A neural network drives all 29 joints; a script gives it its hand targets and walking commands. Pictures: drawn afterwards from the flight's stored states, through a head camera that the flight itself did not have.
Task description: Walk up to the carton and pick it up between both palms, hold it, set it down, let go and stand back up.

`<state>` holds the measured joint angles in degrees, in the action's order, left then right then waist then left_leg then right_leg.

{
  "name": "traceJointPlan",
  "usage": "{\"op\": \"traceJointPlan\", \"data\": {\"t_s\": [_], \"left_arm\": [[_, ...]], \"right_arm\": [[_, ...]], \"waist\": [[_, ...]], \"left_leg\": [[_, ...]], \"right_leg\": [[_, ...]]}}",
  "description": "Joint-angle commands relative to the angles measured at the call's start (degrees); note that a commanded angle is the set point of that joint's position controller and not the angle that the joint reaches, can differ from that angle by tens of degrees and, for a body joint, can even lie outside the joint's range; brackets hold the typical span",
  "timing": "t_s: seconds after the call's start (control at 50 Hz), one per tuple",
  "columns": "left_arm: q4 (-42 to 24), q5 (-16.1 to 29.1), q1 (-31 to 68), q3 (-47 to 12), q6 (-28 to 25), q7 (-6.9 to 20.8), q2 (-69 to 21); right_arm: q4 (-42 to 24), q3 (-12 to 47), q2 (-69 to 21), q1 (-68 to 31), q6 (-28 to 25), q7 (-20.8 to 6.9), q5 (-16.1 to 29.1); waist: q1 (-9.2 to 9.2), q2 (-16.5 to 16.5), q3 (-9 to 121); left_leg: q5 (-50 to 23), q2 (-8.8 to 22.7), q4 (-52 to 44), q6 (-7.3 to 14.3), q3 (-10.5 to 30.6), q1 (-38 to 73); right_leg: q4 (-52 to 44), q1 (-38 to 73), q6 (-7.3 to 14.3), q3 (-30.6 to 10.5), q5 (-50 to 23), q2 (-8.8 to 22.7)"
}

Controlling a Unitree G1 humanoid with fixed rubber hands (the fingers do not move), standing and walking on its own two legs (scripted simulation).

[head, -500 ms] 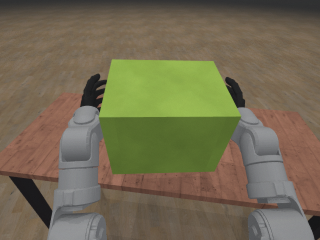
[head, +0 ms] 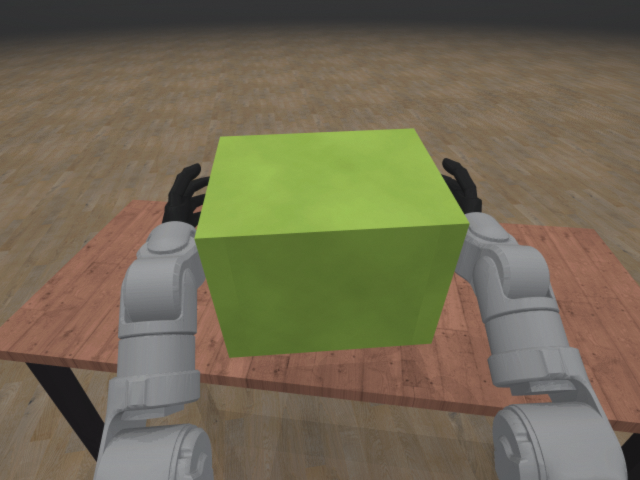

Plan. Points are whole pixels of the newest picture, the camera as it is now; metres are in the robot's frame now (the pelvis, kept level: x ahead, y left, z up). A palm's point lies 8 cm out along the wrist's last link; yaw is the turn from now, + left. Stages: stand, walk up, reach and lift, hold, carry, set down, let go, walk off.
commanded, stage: hold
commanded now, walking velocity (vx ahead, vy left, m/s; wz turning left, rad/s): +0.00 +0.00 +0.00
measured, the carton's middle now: (324, 239) +0.36 +0.02 +0.21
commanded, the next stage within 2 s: none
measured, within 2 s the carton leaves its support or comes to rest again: neither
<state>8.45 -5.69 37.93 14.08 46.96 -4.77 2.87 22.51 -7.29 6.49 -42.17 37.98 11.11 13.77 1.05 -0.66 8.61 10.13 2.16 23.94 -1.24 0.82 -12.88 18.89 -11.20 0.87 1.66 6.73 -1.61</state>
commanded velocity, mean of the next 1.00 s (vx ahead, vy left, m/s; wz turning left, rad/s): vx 0.00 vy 0.00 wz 0.00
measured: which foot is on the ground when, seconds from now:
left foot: down 0.00-1.00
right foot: down 0.00-1.00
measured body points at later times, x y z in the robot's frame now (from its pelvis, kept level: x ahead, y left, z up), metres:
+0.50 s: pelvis +0.00 +0.00 +0.00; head -0.06 +0.01 +0.45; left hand +0.36 +0.19 +0.20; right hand +0.39 -0.14 +0.20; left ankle +0.03 +0.13 -0.74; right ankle +0.04 -0.11 -0.74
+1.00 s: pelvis +0.00 +0.00 +0.00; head -0.06 +0.01 +0.45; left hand +0.36 +0.19 +0.23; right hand +0.39 -0.14 +0.23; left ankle +0.03 +0.13 -0.74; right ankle +0.04 -0.11 -0.74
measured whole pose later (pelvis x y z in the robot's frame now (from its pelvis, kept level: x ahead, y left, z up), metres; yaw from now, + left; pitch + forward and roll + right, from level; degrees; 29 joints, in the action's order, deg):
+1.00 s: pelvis +0.00 +0.00 +0.00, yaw +0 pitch -1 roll -1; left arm 5.5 -5.1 38.3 12.7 47.2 -6.2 2.9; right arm 19.2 -7.3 6.5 -40.0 36.0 10.9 13.8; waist 1.0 0.6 7.4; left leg 10.1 2.1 23.9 -1.2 0.9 -12.7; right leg 18.9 -11.0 0.9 1.7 6.6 -1.6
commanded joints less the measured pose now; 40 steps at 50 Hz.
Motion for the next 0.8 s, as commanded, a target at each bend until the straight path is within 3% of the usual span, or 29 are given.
{"op": "traceJointPlan", "data": {"t_s": [0.0, 0.02, 0.06, 0.08, 0.12, 0.14, 0.16, 0.2, 0.22, 0.26, 0.28, 0.3, 0.32, 0.34, 0.36, 0.4, 0.42, 0.46, 0.48, 0.5, 0.54, 0.6, 0.62, 0.64, 0.66, 0.68, 0.74, 0.76, 0.78], "left_arm": [[-9.1, 13.1, 56.6, -30.9, -4.9, 12.5, -34.2], [-11.6, 14.5, 57.1, -32.9, -5.1, 11.9, -35.5], [-20.9, 17.7, 62.5, -37.4, -7.2, 10.2, -37.5], [-20.3, 19.3, 61.1, -38.6, -7.5, 9.4, -37.5], [-23.4, 20.2, 60.8, -40.3, -7.8, 8.4, -38.5], [-18.4, 19.5, 56.9, -39.4, -6.9, 8.1, -38.3], [-19.1, 18.8, 54.6, -39.1, -6.3, 8.4, -37.9], [-17.8, 16.6, 50.1, -37.4, -4.6, 8.7, -36.7], [-13.7, 13.4, 46.7, -33.7, -3.2, 9.4, -34.2], [-7.5, 10.2, 48.6, -28.9, -2.3, 10.9, -32.0], [-5.4, 9.5, 49.3, -28.3, -2.2, 11.8, -32.2], [-3.0, 9.1, 47.9, -27.5, -2.0, 12.4, -32.6], [-5.5, 9.2, 49.2, -28.8, -2.5, 12.7, -33.9], [-3.3, 9.0, 51.0, -27.6, -2.7, 13.4, -33.0], [-7.5, 10.4, 54.6, -29.2, -3.6, 13.3, -33.8], [-11.3, 13.3, 57.6, -31.9, -5.1, 12.5, -35.0], [-16.9, 16.3, 60.2, -35.7, -6.3, 11.6, -36.6], [-21.7, 19.3, 61.5, -39.3, -7.7, 9.8, -38.3], [-25.0, 20.6, 60.1, -40.6, -8.2, 8.6, -38.6], [-25.5, 21.2, 62.9, -41.7, -8.3, 8.0, -38.9], [-21.5, 18.8, 56.0, -39.7, -7.1, 7.8, -37.9], [-12.4, 13.7, 45.4, -34.2, -3.4, 9.7, -34.9], [-7.2, 11.4, 47.9, -30.4, -2.9, 10.6, -32.4], [-6.4, 10.4, 46.8, -28.8, -2.6, 11.4, -32.6], [-4.4, 9.2, 46.2, -26.9, -2.2, 11.9, -32.2], [-4.6, 8.2, 45.8, -26.2, -2.1, 12.6, -31.3], [-4.6, 8.9, 52.2, -26.8, -3.1, 13.5, -33.0], [-9.4, 11.2, 52.7, -28.8, -4.0, 13.2, -33.7], [-9.3, 12.5, 56.8, -30.1, -4.7, 12.4, -33.7]], "right_arm": [[-14.1, 20.2, -35.6, -59.0, -4.8, -7.8, 5.4], [-15.7, 20.5, -36.4, -58.9, -5.1, -7.7, 6.7], [-20.4, 23.2, -39.3, -58.9, -6.2, -7.9, 8.0], [-24.7, 24.4, -40.1, -60.7, -6.8, -7.9, 9.4], [-27.0, 25.2, -40.9, -58.8, -6.5, -7.7, 9.8], [-27.8, 25.5, -40.2, -59.4, -6.6, -7.3, 9.9], [-28.1, 25.7, -38.8, -57.3, -6.4, -7.3, 10.3], [-26.5, 25.7, -36.8, -53.9, -5.2, -6.9, 9.8], [-19.1, 22.2, -32.6, -48.7, -3.8, -6.7, 8.6], [-10.1, 18.4, -30.4, -50.2, -3.0, -7.6, 6.1], [-10.3, 18.5, -30.9, -53.3, -3.5, -7.9, 5.0], [-8.2, 17.0, -30.7, -51.9, -3.5, -7.9, 4.0], [-9.2, 17.0, -30.3, -52.6, -3.9, -8.1, 2.9], [-7.0, 16.4, -31.4, -53.3, -3.6, -7.9, 3.2], [-7.6, 16.9, -32.5, -54.2, -4.3, -8.0, 3.8], [-10.5, 18.1, -34.8, -55.9, -5.2, -8.0, 5.2], [-18.7, 22.2, -38.4, -59.3, -6.7, -8.1, 7.7], [-26.8, 25.4, -40.5, -60.9, -7.4, -7.6, 9.8], [-31.5, 28.0, -42.7, -60.4, -7.5, -7.5, 11.2], [-29.6, 26.5, -40.6, -60.9, -7.3, -7.6, 10.5], [-28.1, 26.3, -39.9, -56.7, -6.6, -7.2, 9.7], [-24.3, 24.1, -33.4, -52.5, -4.6, -6.5, 8.2], [-16.7, 20.8, -31.9, -53.2, -3.8, -6.9, 6.1], [-16.1, 20.4, -32.6, -53.2, -3.9, -7.2, 5.2], [-12.6, 18.9, -30.8, -52.8, -3.6, -7.4, 4.6], [-12.6, 19.7, -32.7, -52.9, -3.7, -7.5, 4.7], [-9.4, 17.8, -32.7, -54.7, -4.1, -7.8, 4.3], [-16.1, 20.5, -35.3, -57.6, -5.3, -7.8, 6.3], [-12.2, 20.8, -35.5, -56.6, -4.6, -7.7, 6.3]], "waist": [[-10.19, 1.1, 23.7], [-11.42, -0.6, 26.8], [-11.38, -3.7, 33.1], [-10.45, -2.6, 34.4], [-10.91, -3.6, 38.3], [-10.10, -2.9, 34.4], [-9.98, -3.4, 34.5], [-10.88, -2.8, 32.1], [-11.43, -4.5, 25.0], [-10.55, -2.8, 17.5], [-9.76, -0.6, 18.8], [-11.49, -1.0, 17.7], [-12.16, -1.0, 18.6], [-11.81, -0.8, 15.4], [-12.16, -2.0, 18.5], [-12.45, -2.0, 23.6], [-11.60, -2.2, 31.8], [-11.30, -3.1, 37.9], [-9.97, -2.8, 40.4], [-11.03, -3.9, 37.5], [-9.97, -2.5, 36.9], [-10.93, -0.7, 26.3], [-10.35, 0.0, 19.2], [-9.75, 1.0, 18.9], [-10.51, 1.7, 17.4], [-9.29, 2.0, 17.3], [-10.31, -0.6, 18.1], [-9.55, 0.7, 25.9], [-10.96, -0.9, 22.3]], "left_leg": [[3.2, -5.5, -7.7, 1.4, 1.0, -0.5], [0.7, -5.2, -7.1, 0.4, 1.6, 1.0], [-5.6, -5.6, -5.0, -0.7, 1.8, 3.3], [-7.6, -5.9, -4.0, -0.8, 1.9, 2.3], [-10.8, -6.2, -2.6, -1.4, 2.5, 4.5], [-11.5, -6.0, -2.5, -1.2, 2.4, 3.2], [-12.5, -6.0, -2.6, -1.3, 2.0, 3.9], [-11.3, -6.1, -3.1, -1.5, 1.7, 4.0], [-7.5, -5.8, -4.5, -1.7, 1.8, 2.2], [1.6, -5.2, -6.9, -0.6, 1.1, -0.1], [3.6, -4.8, -8.1, 0.5, 0.7, 0.3], [5.1, -4.6, -8.7, 0.3, 0.9, 0.1], [4.4, -4.7, -8.8, 0.0, 0.6, 0.6], [6.5, -4.8, -9.5, 0.7, 0.8, -1.3], [4.2, -5.1, -8.7, 0.3, 0.2, 0.0], [0.0, -5.2, -7.1, -0.3, 0.8, 0.6], [-5.5, -5.6, -5.4, -0.6, 1.1, 2.4], [-10.6, -6.1, -3.3, -1.0, 1.6, 4.1], [-15.1, -6.6, -2.0, -1.0, 2.3, 4.4], [-12.8, -6.4, -1.6, -1.7, 2.4, 3.2], [-11.5, -6.1, -2.4, -1.4, 2.0, 3.9], [-6.8, -5.9, -4.9, -0.8, 1.7, 2.0], [0.4, -5.5, -6.9, -0.1, 0.9, 0.4], [1.7, -5.2, -7.6, 0.6, 0.6, 0.6], [4.8, -5.1, -8.4, 0.9, 0.2, -0.1], [3.7, -5.5, -8.5, 1.2, -0.2, -0.2], [6.3, -5.0, -8.9, 0.8, 0.5, -1.0], [-0.1, -5.5, -7.4, 0.8, 0.6, 0.6], [2.4, -5.5, -7.6, 0.7, 0.8, 0.0]], "right_leg": [[-1.2, 18.8, -1.5, -3.4, -5.8, -0.3], [-0.3, 19.9, -1.3, -3.4, -9.8, -0.7], [1.2, 20.3, -1.0, -3.8, -15.7, -1.3], [1.8, 19.6, -1.2, -3.9, -17.8, -1.6], [2.6, 19.7, -1.2, -4.1, -21.7, -1.7], [2.2, 18.4, -1.1, -3.9, -21.2, -2.2], [2.3, 19.8, -1.4, -4.2, -22.8, -1.9], [1.6, 21.8, -1.5, -4.2, -23.7, -1.5], [0.8, 19.9, -1.4, -3.7, -19.6, -1.3], [-1.3, 16.2, -1.4, -2.6, -7.0, -0.9], [-1.7, 16.9, -1.4, -2.4, -3.7, -0.8], [-2.0, 16.3, -0.9, -2.0, -2.7, -0.7], [-2.0, 18.2, -0.8, -2.5, -3.9, -0.6], [-2.1, 17.6, -0.7, -3.1, -2.1, -0.3], [-1.8, 18.4, -0.8, -2.8, -4.5, -0.6], [-0.4, 19.4, -1.3, -3.1, -9.7, -0.6], [1.0, 21.6, -1.4, -3.3, -16.0, -0.9], [2.7, 22.0, -1.6, -3.9, -22.6, -1.5], [3.4, 23.5, -1.6, -4.9, -27.7, -1.5], [3.2, 19.9, -1.3, -4.3, -24.3, -1.8], [2.7, 20.5, -1.6, -4.0, -23.8, -1.9], [0.5, 21.2, -1.6, -3.7, -19.5, -1.2], [-1.1, 17.8, -1.9, -3.0, -10.4, -0.7], [-1.4, 17.7, -1.7, -2.7, -8.0, -0.5], [-2.1, 17.6, -1.2, -2.5, -4.9, -0.4], [-1.8, 18.0, -1.6, -3.0, -5.5, -0.1], [-2.1, 18.5, -1.2, -3.0, -2.6, -0.1], [-0.9, 21.4, -1.4, -3.0, -9.1, -0.6], [-0.7, 19.0, -1.5, -3.4, -7.8, -0.3]]}}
